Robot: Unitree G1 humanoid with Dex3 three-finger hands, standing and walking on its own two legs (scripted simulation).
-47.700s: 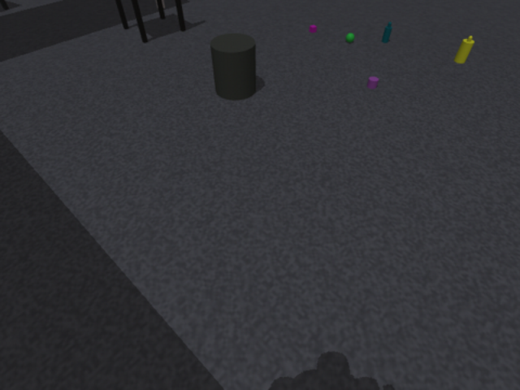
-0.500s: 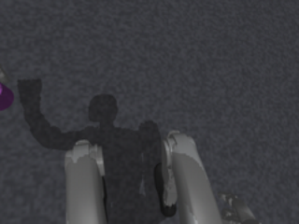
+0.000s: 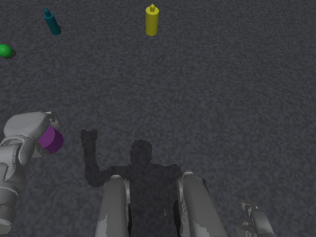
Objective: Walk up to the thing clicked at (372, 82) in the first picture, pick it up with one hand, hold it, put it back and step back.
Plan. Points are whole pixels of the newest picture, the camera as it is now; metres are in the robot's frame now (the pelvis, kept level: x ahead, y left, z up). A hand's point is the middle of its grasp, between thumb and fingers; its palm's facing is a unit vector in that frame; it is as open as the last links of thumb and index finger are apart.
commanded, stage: lift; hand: left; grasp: from above
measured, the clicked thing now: (46, 139) +0.39 +0.31 -0.10
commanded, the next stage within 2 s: hold in 0.68 s
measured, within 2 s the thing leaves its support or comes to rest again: neither
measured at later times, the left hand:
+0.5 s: hand (29, 122) +0.36 +0.26 +0.07, palm faces -0.43 -0.08 -0.90, open 9.0 cm
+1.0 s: hand (21, 97) +0.38 +0.25 +0.13, palm faces -0.46 -0.08 -0.88, open 8.9 cm
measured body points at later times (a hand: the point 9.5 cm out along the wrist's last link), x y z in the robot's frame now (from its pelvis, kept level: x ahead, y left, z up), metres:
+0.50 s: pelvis +0.04 +0.00 +0.14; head +0.10 +0.00 +0.58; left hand +0.38 +0.26 +0.12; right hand +0.14 -0.27 +0.02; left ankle +0.09 +0.12 -0.52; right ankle +0.09 -0.14 -0.52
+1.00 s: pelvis +0.08 +0.00 +0.19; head +0.12 -0.01 +0.64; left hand +0.40 +0.25 +0.18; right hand +0.19 -0.26 +0.07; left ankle +0.09 +0.12 -0.52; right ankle +0.09 -0.14 -0.52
